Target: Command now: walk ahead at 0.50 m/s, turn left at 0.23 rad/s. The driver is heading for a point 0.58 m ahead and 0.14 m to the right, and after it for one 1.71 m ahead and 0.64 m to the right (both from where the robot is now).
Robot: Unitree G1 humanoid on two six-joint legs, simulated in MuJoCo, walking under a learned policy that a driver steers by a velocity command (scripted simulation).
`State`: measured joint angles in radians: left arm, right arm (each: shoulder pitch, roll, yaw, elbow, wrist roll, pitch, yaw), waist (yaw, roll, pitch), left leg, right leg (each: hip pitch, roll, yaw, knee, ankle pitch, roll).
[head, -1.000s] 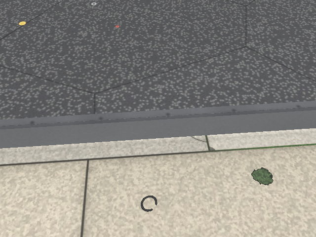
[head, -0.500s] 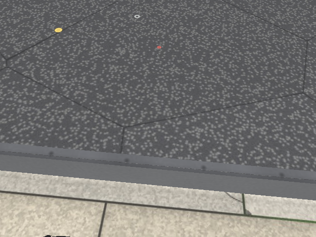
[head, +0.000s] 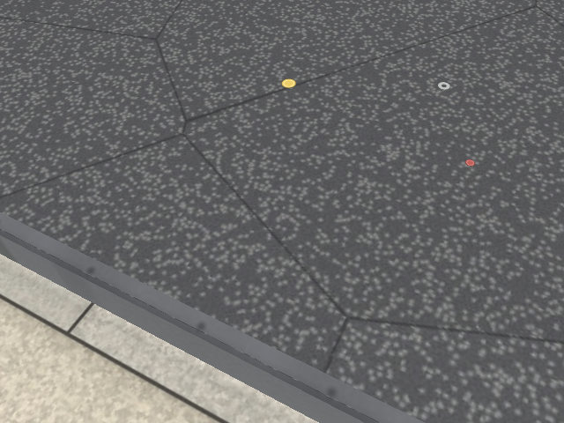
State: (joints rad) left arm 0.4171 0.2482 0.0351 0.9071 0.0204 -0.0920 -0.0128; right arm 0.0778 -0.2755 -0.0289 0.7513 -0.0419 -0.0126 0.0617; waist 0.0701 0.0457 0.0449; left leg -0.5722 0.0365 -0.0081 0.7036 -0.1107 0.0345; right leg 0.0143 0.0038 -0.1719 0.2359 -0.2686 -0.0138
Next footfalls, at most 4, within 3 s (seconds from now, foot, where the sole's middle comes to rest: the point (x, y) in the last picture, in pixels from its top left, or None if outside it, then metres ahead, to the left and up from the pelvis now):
0.10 left None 0.20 0.10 -0.78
0.74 right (373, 353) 0.57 -0.11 -0.62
1.24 left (378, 222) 0.92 -0.13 -0.62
1.70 right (500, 224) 0.93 -0.44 -0.62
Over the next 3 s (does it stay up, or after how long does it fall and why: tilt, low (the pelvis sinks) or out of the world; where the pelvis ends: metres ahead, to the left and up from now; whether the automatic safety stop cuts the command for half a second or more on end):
stays up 1.00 -0.33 0.15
